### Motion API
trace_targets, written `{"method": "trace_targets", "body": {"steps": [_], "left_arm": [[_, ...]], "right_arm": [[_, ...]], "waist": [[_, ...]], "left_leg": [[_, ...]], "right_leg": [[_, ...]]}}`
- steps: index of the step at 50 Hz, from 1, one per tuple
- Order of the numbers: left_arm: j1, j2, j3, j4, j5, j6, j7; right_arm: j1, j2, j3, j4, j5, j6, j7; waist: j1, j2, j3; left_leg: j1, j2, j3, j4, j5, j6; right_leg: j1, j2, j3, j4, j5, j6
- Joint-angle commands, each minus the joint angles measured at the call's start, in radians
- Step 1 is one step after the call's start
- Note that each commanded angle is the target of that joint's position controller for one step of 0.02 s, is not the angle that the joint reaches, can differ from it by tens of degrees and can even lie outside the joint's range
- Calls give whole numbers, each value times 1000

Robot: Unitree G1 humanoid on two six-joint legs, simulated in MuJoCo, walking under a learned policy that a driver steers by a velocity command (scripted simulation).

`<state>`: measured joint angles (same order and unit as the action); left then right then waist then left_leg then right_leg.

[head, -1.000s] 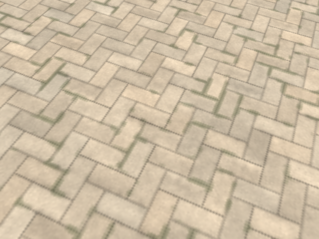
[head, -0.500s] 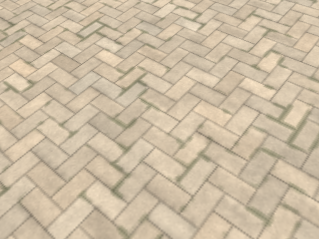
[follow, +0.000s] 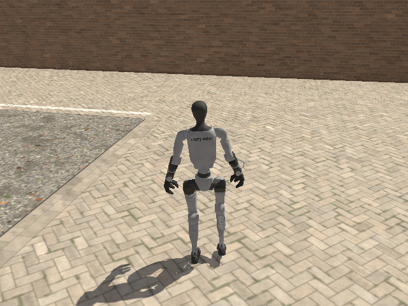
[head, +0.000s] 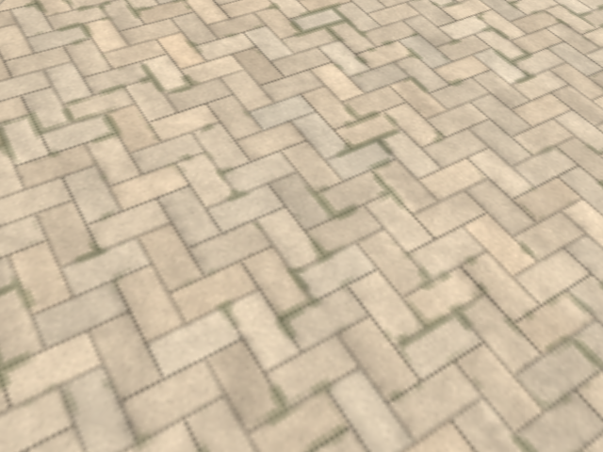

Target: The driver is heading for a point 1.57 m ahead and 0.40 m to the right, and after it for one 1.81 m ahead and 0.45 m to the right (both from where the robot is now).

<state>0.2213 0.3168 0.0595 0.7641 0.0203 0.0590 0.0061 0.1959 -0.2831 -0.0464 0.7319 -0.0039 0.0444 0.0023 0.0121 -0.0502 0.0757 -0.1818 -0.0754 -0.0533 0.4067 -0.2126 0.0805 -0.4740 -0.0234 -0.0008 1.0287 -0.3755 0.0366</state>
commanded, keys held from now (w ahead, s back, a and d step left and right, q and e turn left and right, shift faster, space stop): no key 0.06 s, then e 0.24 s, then w+e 0.64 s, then w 0.06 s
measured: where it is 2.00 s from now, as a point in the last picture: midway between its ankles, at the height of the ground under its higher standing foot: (419, 342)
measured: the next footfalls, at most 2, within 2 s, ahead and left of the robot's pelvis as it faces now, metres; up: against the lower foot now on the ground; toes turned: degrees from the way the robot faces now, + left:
right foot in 0.26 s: +0.03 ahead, -0.12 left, +0.00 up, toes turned +0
left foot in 0.56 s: +0.08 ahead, +0.10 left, +0.00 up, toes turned -14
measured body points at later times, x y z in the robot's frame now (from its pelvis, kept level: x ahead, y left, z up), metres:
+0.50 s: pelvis +0.01 +0.00 +0.00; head +0.03 +0.00 +0.45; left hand +0.11 +0.28 -0.13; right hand +0.10 -0.29 -0.11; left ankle +0.01 +0.11 -0.72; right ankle -0.01 -0.12 -0.74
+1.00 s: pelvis +0.19 -0.06 -0.02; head +0.23 -0.07 +0.42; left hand +0.50 +0.03 -0.11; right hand +0.02 -0.26 -0.15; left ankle +0.04 +0.11 -0.74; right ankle +0.27 -0.18 -0.73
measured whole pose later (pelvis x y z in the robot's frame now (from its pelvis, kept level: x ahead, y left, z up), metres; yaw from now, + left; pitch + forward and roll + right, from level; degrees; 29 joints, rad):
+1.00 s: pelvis +0.19 -0.06 -0.02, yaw -26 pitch +2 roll +0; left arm -0.01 0.25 0.03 0.68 0.05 0.00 -0.09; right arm 0.47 -0.24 -0.01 0.93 -0.03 -0.07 -0.02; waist -0.09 -0.02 0.06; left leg 0.15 0.02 0.21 0.29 -0.45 -0.01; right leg -0.57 0.02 -0.11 0.64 -0.19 -0.11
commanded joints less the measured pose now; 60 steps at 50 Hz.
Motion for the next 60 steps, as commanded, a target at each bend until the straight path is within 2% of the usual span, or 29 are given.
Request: {"method": "trace_targets", "body": {"steps": [1, 7, 10, 12, 13, 14, 15, 16, 17, 19, 24, 27, 28, 29, 30, 31, 33, 35, 39, 46, 49, 51, 52, 53, 54, 55, 56, 58, 60], "left_arm": [[8, 68, 16, -45, -3, 1, -1], [2, 20, -8, -3, -9, 4, 3], [11, 47, -4, 7, -17, -6, 8], [30, 50, -8, 13, -13, -25, 10], [38, 83, -3, 13, -5, -37, 13], [54, 148, 7, 8, 3, -47, 14], [38, 181, 24, 17, -21, -46, 5], [62, 145, 18, 17, -17, -47, -2], [102, 157, 31, 30, -8, -44, -6], [81, 137, 34, 33, 0, -31, -1], [31, 146, 55, 15, -7, -32, -11], [-68, 130, 62, -18, -8, -34, -14], [-81, 76, 51, -42, -11, -44, -13], [-79, -23, 20, -88, -19, -57, -16], [-108, 47, 27, -95, 5, -62, -17], [-99, 82, 38, -78, 7, -66, -28], [-30, 75, 40, -34, 16, -69, -54], [-42, 59, 33, -37, 20, -62, -71], [-158, 36, 19, -84, 17, -54, -88], [-347, -13, -22, -174, 20, -63, -108], [-231, 5, -16, -147, 28, -68, -85], [64, 57, 13, -51, 36, -85, -59], [203, 133, 36, -12, 45, -88, -38], [188, 211, 52, -22, 21, -81, -32], [168, 186, 57, -25, -3, -70, -23], [95, 139, 41, -12, -5, -75, -14], [64, 78, 25, 1, -1, -87, -14], [18, 28, 7, 18, 2, -115, -12], [44, 23, 3, 42, 0, -142, -15]], "right_arm": [[22, -132, -27, -38, -4, -21, -8], [16, -83, 11, 8, -28, -34, -20], [3, -137, 0, 30, -22, -31, -30], [1, -154, -8, 41, -9, -27, -39], [7, -148, -9, 34, -10, -30, -42], [25, -125, -9, 16, -14, -31, -41], [1, -88, -2, 17, -10, -21, -44], [-14, -84, 2, 13, -19, -17, -45], [-46, -97, -4, 1, -24, -20, -36], [-73, -104, -11, -16, -28, -26, -8], [-60, -71, 3, -22, -17, -61, 8], [127, -80, -5, 31, -8, -73, -23], [219, -164, -23, 47, -18, -81, -40], [251, -290, -47, 32, -30, -83, -45], [172, -287, -51, 33, -47, -81, -46], [114, -208, -33, 18, -38, -88, -41], [74, -140, -13, 10, -25, -110, -33], [129, -124, -9, 32, -23, -127, -28], [233, -105, -7, 77, -24, -134, -9], [279, -114, -4, 133, -23, -132, -17], [295, -146, -6, 166, -20, -121, -28], [279, -161, -6, 168, -13, -113, -29], [284, -101, 10, 135, -16, -118, -21], [344, -35, 19, 93, 9, -118, -3], [210, -147, -9, 75, -4, -122, -4], [158, -112, 0, 57, 9, -131, 0], [177, -89, 6, 77, 8, -135, 1], [242, -56, 10, 120, -18, -98, 10], [256, -41, 5, 136, -24, -73, 23]], "waist": [[-19, 157, -96], [-35, 165, -76], [-19, 153, -62], [10, 111, -64], [2, 72, -84], [-31, -36, -103], [-21, -153, -64], [2, -159, -82], [31, -152, -76], [13, -98, -7], [2, -90, -43], [-111, -44, -58], [-144, 104, -76], [-142, 316, -122], [-89, 202, -12], [-48, 120, 45], [-18, 141, 34], [-34, 151, 10], [-74, 141, 25], [-102, 154, 56], [-29, 182, -37], [109, 162, -198], [142, 44, -309], [69, -161, -442], [118, 13, -376], [74, 10, -227], [29, 63, -132], [-40, 54, -80], [-51, 34, -66]], "left_leg": [[127, 250, -197, -107, 437, 131], [36, 248, -170, -125, 269, 116], [16, 263, -181, -71, 291, 113], [2, 253, -165, -14, 301, 73], [-22, 223, -148, 34, 253, 42], [-68, 132, -67, 142, 138, 9], [-122, 8, 43, 209, -87, -32], [-169, -11, 49, 298, -265, -39], [-243, -15, 37, 426, -356, -34], [-318, 37, -2, 490, -303, -41], [-164, 10, 49, 246, -252, -80], [204, 0, 73, -64, -61, -63], [368, 159, -104, -149, -230, -38], [394, 460, -549, -307, -618, 38], [220, 508, -620, -341, -666, 100], [159, 457, -528, -329, -613, 101], [158, 340, -288, -327, -350, 55], [184, 301, -149, -306, -133, 45], [241, 305, -23, -279, 116, 52], [248, 309, 154, -228, 474, 34], [271, 320, 217, -1, 1017, 20], [129, 315, 244, 358, 948, 8], [-103, 269, 245, 652, 410, -4], [-433, 79, 168, 1007, -308, -50], [-508, 110, 28, 1044, -198, -44], [-517, 149, 24, 997, -121, -35], [-455, 176, 25, 908, -100, -33], [-328, 198, 12, 806, -95, -40], [-313, 182, 9, 768, -73, -38]], "right_leg": [[-41, -5, 15, -42, 20, 5], [177, 8, 11, -339, -2, -22], [238, 39, 0, -447, 7, -45], [310, 28, 25, -624, 182, -64], [350, -27, 112, -637, 288, -81], [377, -145, 267, -641, 492, -121], [315, -240, 402, -665, 625, -231], [339, -282, 477, -720, 507, -290], [362, -269, 502, -763, 253, -318], [305, -209, 497, -837, -178, -298], [256, -106, 422, -820, -131, -260], [16, -9, 370, -679, -193, -181], [-164, 70, 281, -481, -249, -127], [-301, 190, 134, -193, -249, -95], [-332, 87, 159, -67, -121, -102], [-314, 46, 166, -30, -33, -104], [-264, 24, 120, 4, 85, -79], [-275, 14, 88, 69, 151, -69], [-365, 3, 60, 38, 213, -53], [-218, 12, -113, -326, 250, -96], [27, 109, -167, -406, 151, -173], [422, 136, -107, -518, 191, -237], [686, -90, 165, -547, 40, -282], [904, -384, 737, -667, 65, -417], [818, -345, 658, -717, 166, -401], [667, -317, 479, -731, 278, -381], [509, -273, 366, -764, 406, -343], [347, -199, 206, -819, 466, -285], [310, -179, 140, -861, 496, -267]]}}
Keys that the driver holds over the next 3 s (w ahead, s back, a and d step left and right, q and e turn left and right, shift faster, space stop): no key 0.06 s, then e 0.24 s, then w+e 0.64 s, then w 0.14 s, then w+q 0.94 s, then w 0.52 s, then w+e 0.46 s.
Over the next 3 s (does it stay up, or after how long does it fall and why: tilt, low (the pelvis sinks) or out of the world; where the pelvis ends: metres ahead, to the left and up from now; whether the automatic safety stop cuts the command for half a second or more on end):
stays up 1.22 -0.26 -0.01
